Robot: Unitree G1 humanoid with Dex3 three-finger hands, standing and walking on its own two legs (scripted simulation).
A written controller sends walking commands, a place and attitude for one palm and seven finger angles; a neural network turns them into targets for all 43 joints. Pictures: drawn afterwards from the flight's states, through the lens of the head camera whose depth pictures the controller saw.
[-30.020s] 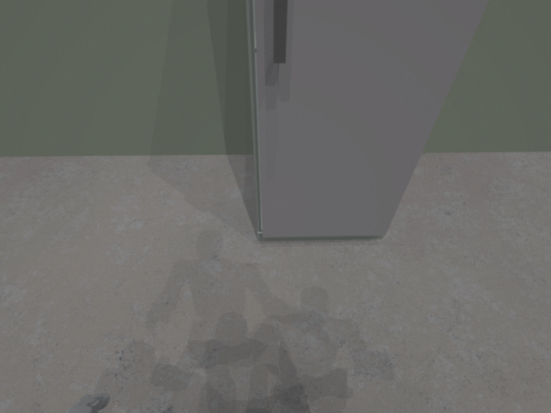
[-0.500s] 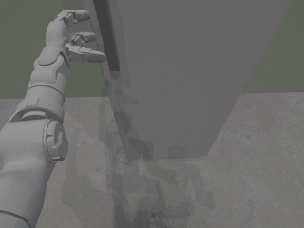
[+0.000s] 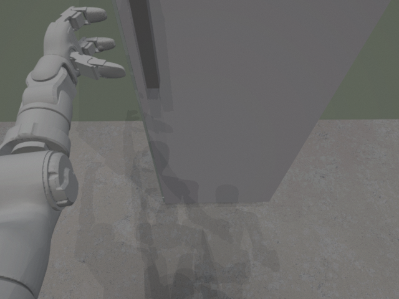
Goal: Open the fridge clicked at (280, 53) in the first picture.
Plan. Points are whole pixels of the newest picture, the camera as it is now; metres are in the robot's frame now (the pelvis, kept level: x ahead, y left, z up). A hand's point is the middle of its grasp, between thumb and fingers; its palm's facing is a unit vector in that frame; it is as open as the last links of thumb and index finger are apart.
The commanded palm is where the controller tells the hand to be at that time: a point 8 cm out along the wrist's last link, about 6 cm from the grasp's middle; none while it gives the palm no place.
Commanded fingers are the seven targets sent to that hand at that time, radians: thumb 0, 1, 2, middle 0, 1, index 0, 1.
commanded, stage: move the hooked fingers beside the handle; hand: left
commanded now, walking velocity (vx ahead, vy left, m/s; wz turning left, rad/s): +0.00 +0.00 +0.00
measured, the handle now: (145, 22) +0.58 +0.07 +0.24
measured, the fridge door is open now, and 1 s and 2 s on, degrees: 0 0 0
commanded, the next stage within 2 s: feel for the door with the fingertips in 0.64 s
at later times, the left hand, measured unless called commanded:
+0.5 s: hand (99, 48) +0.52 +0.15 +0.22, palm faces -0.04 -1.00 +0.02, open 14.0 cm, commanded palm +0.50 +0.20 +0.22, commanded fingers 0.00 -0.50 0.30 -0.30 -1.20 -0.30 -1.20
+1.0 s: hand (118, 46) +0.51 +0.11 +0.23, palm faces -0.06 -1.00 +0.01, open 14.0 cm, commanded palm +0.49 +0.16 +0.23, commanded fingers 0.00 -0.50 0.30 -0.30 -1.20 -0.30 -1.20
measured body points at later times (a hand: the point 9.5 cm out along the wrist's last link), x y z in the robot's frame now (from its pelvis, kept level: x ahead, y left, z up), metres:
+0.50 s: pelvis +0.01 +0.01 +0.00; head +0.06 +0.00 +0.45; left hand +0.52 +0.20 +0.22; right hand +0.03 -0.26 -0.12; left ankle +0.00 +0.10 -0.73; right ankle -0.03 -0.11 -0.73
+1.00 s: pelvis +0.00 +0.00 +0.00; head +0.05 -0.01 +0.45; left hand +0.51 +0.17 +0.23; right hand +0.02 -0.27 -0.12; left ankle +0.00 +0.10 -0.73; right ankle -0.03 -0.11 -0.73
